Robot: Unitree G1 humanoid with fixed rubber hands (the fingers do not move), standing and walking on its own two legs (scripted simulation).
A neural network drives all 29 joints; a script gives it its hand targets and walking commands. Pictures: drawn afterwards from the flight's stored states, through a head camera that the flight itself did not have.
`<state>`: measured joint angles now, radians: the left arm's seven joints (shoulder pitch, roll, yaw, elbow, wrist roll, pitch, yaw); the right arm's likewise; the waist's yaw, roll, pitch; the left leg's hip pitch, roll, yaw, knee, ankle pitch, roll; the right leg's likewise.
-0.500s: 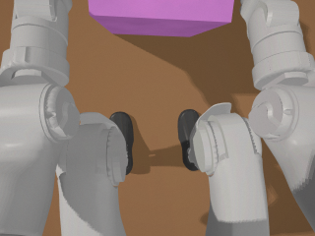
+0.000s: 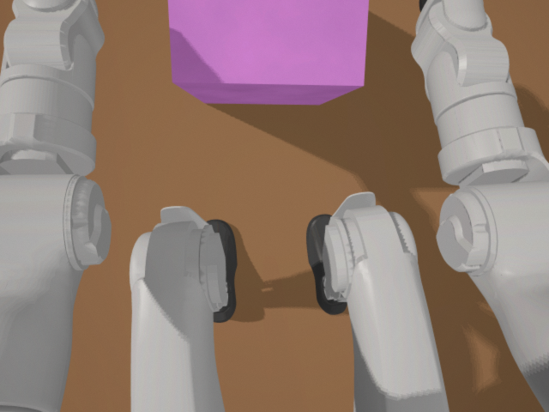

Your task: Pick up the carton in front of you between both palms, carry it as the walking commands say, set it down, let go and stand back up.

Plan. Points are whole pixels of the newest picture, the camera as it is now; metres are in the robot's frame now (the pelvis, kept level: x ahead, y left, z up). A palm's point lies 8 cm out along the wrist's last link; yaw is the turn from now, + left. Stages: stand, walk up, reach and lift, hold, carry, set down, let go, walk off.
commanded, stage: set down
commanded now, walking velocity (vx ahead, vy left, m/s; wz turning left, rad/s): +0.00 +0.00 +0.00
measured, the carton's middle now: (265, 22) +0.56 +0.00 -0.27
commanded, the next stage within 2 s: let go in 0.82 s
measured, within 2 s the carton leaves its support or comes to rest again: neither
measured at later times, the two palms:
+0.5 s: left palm out of the picture +0.57 +0.21 +0.03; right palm out of the picture +0.55 -0.18 +0.03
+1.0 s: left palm out of the picture +0.55 +0.22 +0.16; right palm out of the picture +0.52 -0.18 +0.16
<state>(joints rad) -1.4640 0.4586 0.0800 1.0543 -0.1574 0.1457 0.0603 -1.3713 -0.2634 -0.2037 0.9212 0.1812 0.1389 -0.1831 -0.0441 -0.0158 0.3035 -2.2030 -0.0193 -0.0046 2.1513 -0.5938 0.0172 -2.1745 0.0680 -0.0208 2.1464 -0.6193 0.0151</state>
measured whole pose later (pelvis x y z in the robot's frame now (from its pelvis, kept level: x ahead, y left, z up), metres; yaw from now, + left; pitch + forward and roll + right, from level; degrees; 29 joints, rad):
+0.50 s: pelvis +0.01 +0.00 +0.13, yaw +1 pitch +47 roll -2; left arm -1.35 0.42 0.19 0.96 -0.05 0.22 0.00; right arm -1.23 -0.23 -0.29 0.79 0.09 0.22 -0.14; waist -0.05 0.01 0.02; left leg -2.00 -0.04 -0.01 1.66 -0.47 0.02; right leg -1.97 0.05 0.00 1.65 -0.50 0.02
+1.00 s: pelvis +0.04 +0.01 +0.27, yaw +2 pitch +45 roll -1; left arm -1.11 0.30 0.30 0.90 0.11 0.18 -0.02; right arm -0.98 -0.17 -0.34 0.73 -0.08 0.17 -0.03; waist -0.04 0.02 -0.05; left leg -1.54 -0.04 -0.03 1.06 -0.30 0.02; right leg -1.51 0.03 0.02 1.06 -0.33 0.02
